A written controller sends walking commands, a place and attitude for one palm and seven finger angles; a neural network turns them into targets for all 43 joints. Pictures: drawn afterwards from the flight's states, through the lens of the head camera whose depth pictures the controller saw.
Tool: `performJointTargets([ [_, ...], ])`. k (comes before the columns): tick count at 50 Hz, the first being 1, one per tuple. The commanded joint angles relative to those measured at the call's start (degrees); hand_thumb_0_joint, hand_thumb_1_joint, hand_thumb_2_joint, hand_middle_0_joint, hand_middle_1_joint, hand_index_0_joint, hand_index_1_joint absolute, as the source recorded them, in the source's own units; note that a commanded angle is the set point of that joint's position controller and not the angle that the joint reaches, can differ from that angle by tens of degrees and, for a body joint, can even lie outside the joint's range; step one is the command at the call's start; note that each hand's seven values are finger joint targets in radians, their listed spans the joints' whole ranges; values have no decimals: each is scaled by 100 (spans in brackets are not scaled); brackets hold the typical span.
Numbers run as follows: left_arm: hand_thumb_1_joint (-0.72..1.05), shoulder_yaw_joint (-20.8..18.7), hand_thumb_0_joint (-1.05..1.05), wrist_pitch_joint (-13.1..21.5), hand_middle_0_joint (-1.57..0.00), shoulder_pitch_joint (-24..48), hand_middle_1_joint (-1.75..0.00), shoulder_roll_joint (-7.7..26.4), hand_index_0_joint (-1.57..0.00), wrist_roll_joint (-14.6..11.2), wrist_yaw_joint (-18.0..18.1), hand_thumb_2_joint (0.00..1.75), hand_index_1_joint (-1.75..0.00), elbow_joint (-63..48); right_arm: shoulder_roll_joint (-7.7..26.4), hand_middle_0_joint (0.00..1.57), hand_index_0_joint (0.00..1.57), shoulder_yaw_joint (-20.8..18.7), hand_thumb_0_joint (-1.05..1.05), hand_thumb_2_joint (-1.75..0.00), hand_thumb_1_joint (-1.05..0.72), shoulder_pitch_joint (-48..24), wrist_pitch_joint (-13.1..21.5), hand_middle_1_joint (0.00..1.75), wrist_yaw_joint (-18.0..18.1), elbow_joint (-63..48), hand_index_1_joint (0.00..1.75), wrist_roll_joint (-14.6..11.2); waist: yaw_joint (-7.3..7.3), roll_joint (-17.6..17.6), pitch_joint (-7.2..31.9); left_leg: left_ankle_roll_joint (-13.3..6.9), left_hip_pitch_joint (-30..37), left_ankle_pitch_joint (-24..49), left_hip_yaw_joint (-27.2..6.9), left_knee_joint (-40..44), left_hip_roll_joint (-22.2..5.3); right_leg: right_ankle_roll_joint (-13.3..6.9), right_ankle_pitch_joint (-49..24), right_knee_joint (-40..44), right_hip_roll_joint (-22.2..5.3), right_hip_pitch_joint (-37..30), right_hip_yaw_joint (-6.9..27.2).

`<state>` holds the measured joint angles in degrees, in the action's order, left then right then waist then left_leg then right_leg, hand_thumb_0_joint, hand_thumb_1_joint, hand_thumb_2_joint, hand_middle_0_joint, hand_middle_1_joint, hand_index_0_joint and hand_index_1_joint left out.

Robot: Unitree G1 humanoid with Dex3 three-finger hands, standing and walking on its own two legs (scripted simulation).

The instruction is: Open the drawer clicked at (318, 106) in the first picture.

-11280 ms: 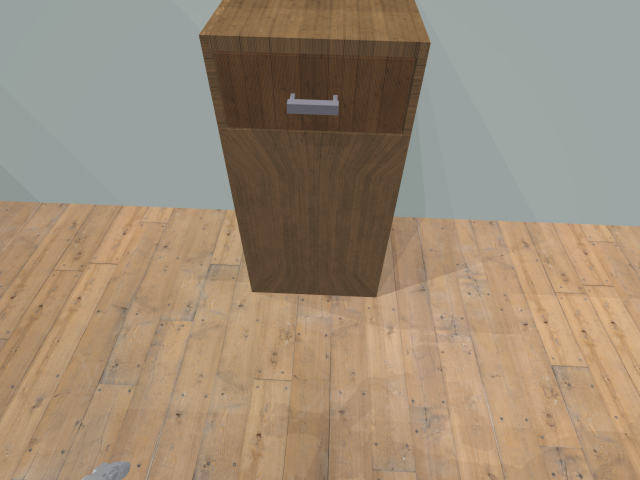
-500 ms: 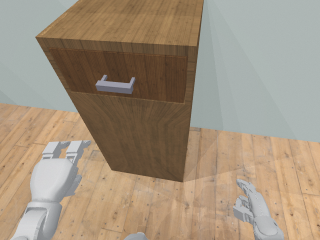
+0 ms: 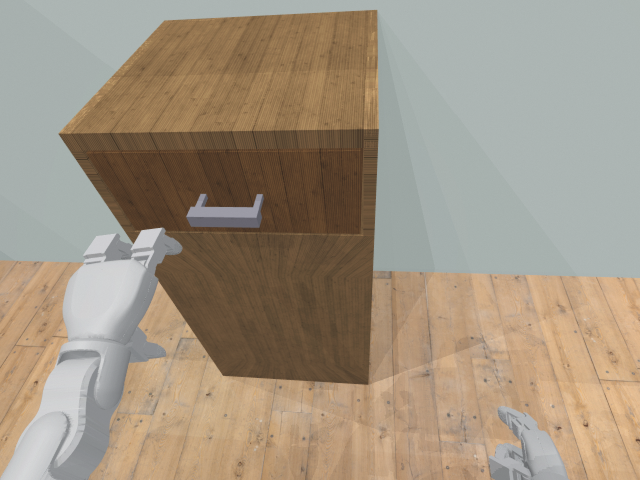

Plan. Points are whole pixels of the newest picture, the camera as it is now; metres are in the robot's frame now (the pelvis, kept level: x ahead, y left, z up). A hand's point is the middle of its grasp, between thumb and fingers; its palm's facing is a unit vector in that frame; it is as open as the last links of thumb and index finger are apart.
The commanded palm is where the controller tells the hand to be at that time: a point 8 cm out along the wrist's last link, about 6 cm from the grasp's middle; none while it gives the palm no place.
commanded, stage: raise the hand with hooked fingers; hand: left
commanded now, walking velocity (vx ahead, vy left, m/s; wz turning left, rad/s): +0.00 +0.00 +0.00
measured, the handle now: (227, 208) +0.49 +0.22 +0.05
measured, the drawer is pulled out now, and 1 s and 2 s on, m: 0.00 0.00 0.00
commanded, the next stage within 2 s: move the hooked fingers above the handle in 0.76 s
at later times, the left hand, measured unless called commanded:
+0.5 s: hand (111, 252) +0.30 +0.27 +0.16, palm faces +0.06 -0.07 -1.00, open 13.9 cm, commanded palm +0.26 +0.26 +0.22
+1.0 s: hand (144, 280) +0.29 +0.23 +0.13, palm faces -0.01 -0.07 -1.00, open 13.9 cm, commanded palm +0.27 +0.24 +0.21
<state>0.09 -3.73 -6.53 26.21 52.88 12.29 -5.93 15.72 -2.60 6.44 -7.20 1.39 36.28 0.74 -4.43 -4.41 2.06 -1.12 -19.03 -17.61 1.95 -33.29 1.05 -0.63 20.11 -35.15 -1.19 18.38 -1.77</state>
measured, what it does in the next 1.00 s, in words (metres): stands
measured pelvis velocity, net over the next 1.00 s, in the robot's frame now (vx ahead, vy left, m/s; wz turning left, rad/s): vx -0.03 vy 0.00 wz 0.02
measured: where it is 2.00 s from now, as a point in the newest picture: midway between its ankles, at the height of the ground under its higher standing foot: outside the picture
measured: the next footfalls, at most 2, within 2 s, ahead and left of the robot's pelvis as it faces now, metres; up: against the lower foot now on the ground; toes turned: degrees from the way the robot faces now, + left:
none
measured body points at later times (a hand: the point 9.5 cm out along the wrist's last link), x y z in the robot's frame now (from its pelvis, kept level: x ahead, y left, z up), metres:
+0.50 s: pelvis -0.01 +0.02 +0.01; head +0.00 -0.02 +0.46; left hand +0.30 +0.27 +0.21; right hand +0.19 -0.19 -0.10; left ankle -0.01 +0.11 -0.73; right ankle -0.02 -0.11 -0.73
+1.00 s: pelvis -0.03 +0.00 +0.01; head -0.02 -0.05 +0.46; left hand +0.28 +0.24 +0.19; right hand +0.18 -0.22 -0.10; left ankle -0.01 +0.11 -0.73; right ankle -0.02 -0.11 -0.73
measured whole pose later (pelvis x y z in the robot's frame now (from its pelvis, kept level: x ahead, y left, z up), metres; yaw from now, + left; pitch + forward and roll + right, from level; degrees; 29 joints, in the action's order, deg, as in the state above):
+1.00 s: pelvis -0.03 +0.00 +0.01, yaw +1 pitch -1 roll +0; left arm 4.5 -4.5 11.2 30.2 49.4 -6.7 2.2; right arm 15.4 1.0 5.6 -6.9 1.0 36.2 -1.1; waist -4.4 -5.9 -1.0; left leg -1.0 -11.8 -10.1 0.6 -22.8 1.1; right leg -0.8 13.0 -24.6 -0.9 10.7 -3.1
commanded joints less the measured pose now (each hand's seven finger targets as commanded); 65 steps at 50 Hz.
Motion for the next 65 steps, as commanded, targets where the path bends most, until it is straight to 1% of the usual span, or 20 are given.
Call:
performJointTargets([
  [1, -45, -369, 0, -408, -30, 1655, -117, 1106, -30, -105, -328, 32, -117, -1194, 431, 20, 20, -19, 0, -90, -90, -984, 211, 30, 22, -1071, 30, -149, 23, 122, 1320, -58, 1004, 2153, -175, 558, 44, -95, -1982, 601, 126, -730, 46],
  [5, -50, -417, 0, -501, -30, 2131, -120, 1414, -30, -83, -867, 30, -120, -1106, 433, 20, 20, 96, 0, -90, -90, -970, 89, 30, 40, -1066, 30, -126, 9, 320, 1059, -48, 1116, 2401, -245, 808, -23, -91, -1950, 779, 156, -874, -30],
  [11, -50, -788, 0, -389, -30, 2891, -120, 1831, -30, -145, -1250, 30, -120, -898, 427, 20, 20, 200, 0, -90, -90, -925, 24, 30, -11, -1016, 30, -154, -51, -22, 1078, 39, 1346, 2773, -338, 1040, -89, -149, -1860, 997, 214, -1104, -57],
  [16, -50, -592, 0, -323, -30, 3547, -120, 1761, -30, -269, -1499, 30, -120, -821, 447, 20, 20, 207, 0, -90, -90, -904, 70, 30, -65, -979, 30, -173, 18, -173, 1180, 82, 1502, 2696, -373, 1139, -97, -157, -1679, 1149, 224, -1090, -82],
  [18, -50, -560, 0, -309, -30, 3745, -120, 1818, -30, -298, -1614, 30, -120, -684, 491, 20, 20, 194, 0, -90, -90, -814, 81, 30, -69, -938, 30, -169, 34, -3, 1174, 67, 1503, 2556, -376, 1198, -86, -146, -1640, 1211, 212, -1097, -92],
  [22, -50, -378, 0, -288, -30, 2962, -120, 1483, -30, -414, -1915, 30, -120, -327, 527, 20, 20, 183, 0, -90, -90, -753, 86, 30, -126, -995, 30, -189, -12, 453, 1065, 9, 1341, 2349, -283, 1236, -58, -121, -1673, 1274, 197, -1190, -113],
  [23, -50, -444, 0, -224, -30, 2945, -120, 1573, -30, -440, -1954, 30, -120, -442, 559, 20, 20, 174, 0, -90, -90, -754, 72, 30, -133, -1000, 30, -191, -9, 427, 1016, 6, 1286, 2219, -269, 1293, -69, -117, -1627, 1307, 193, -1202, -111],
  [27, -50, -682, 0, 135, -30, 3215, -120, 1830, -30, -434, -1874, 30, -120, -1075, 545, 20, 20, 174, 0, -90, -90, -797, 175, 30, -143, -1076, 30, -160, -65, 204, 1238, -39, 1319, 2093, -289, 1301, -31, -125, -1495, 1310, 190, -1282, -77],
  [31, -50, -1197, 0, 553, -30, 3447, -120, 2246, -30, -408, -1394, 30, -120, -1531, 511, 20, 20, 115, 0, -90, -90, -725, 349, 30, -116, -967, 30, -114, -163, -295, 1461, -19, 1457, 2234, -382, 1240, -15, -166, -1488, 1290, 239, -1262, -32],
  [36, -50, -1242, 0, 377, -30, 3284, -120, 2006, -30, -489, -1006, 30, -120, -745, 512, 20, 20, 65, 0, -90, -90, -705, 382, 30, -146, -760, 30, -207, -146, -29, 1075, 25, 1180, 1952, -273, 1285, 20, -153, -1392, 1382, 231, -1127, -43],
  [39, -50, -839, 0, -7, -30, 3123, -120, 1692, -30, -497, -1090, 30, -120, -178, 560, 20, 20, 81, 0, -90, -90, -770, 285, 30, -130, -755, 30, -247, -84, 362, 837, 6, 966, 1560, -129, 1355, 40, -96, -1201, 1450, 155, -1126, -21],
  [44, -50, -171, 0, -272, -30, 3250, -120, 1412, -30, -407, -1594, 30, -120, -330, 595, 20, 20, 138, 0, -90, -90, -962, 225, 30, -71, -931, 30, -256, 56, 513, 889, -72, 997, 1307, -66, 1342, 93, -43, -1122, 1502, 94, -1183, 49],
  [48, -50, -241, 0, 151, -30, 3998, -120, 1676, -30, -254, -1678, 30, -120, -509, 535, 20, 20, 168, 0, -90, -90, -819, 336, 30, 50, -897, 30, -188, 132, 419, 1046, -133, 1158, 1178, -144, 1295, 119, -50, -943, 1536, 118, -1078, 63],
  [50, -50, -531, 0, 431, -30, 4116, -120, 1905, -30, -256, -1556, 30, -120, -613, 508, 20, 20, 167, 0, -90, -90, -779, 371, 30, 103, -871, 30, -170, 46, 317, 1253, -141, 1210, 1361, -152, 1249, 161, -60, -1185, 1485, 122, -1208, 87],
  [51, -50, -864, 0, 540, -30, 4237, -120, 2220, -30, -257, -1454, 30, -120, -619, 519, 20, 20, 156, 0, -90, -90, -760, 390, 30, 120, -827, 30, -161, 3, 204, 1345, -130, 1203, 1411, -156, 1217, 161, -72, -1210, 1482, 145, -1279, 118],
  [53, -50, -717, 0, 626, -30, 4320, -120, 1894, -30, -297, -1266, 30, -120, -222, 429, 20, 20, 166, 0, -90, -90, -694, 401, 30, 125, -745, 30, -183, 14, 203, 1134, -96, 1100, 1499, -142, 1221, 172, -90, -1295, 1457, 132, -1163, 56],
  [56, -50, -885, 0, 455, -30, 4355, -120, 1908, -30, -267, -1017, 30, -120, 575, 476, 20, 20, 135, 0, -90, -90, -621, 346, 30, 80, -620, 30, -247, -6, 154, 893, -29, 921, 1470, -79, 1234, 139, -107, -1213, 1490, 165, -1037, 41],
  [59, -50, -616, 0, 172, -30, 4440, -120, 1722, -30, -154, -941, 30, -120, 804, 511, 20, 20, 125, 0, -90, -90, -610, 277, 30, 24, -635, 30, -249, -5, 255, 1177, -24, 861, 1639, -22, 1210, 131, -107, -1465, 1373, 117, -1192, 34],
  [61, -50, -303, 0, -38, -30, 4386, -120, 1456, -30, -77, -1054, 30, -120, 950, 542, 20, 20, 116, 0, -90, -90, -679, 226, 30, -11, -713, 30, -279, 40, 353, 1270, -33, 862, 1657, -2, 1192, 133, -99, -1555, 1355, 123, -1227, 65],
  [65, -50, 20, 0, -149, -30, 4344, -120, 1371, -30, -102, -1414, 30, -120, 842, 593, 20, 20, 95, 0, -90, -90, -646, 152, 30, 25, -855, 30, -269, 111, 589, 1403, -127, 888, 1734, 18, 1108, 162, -59, -1925, 1281, 87, -1327, 113],
])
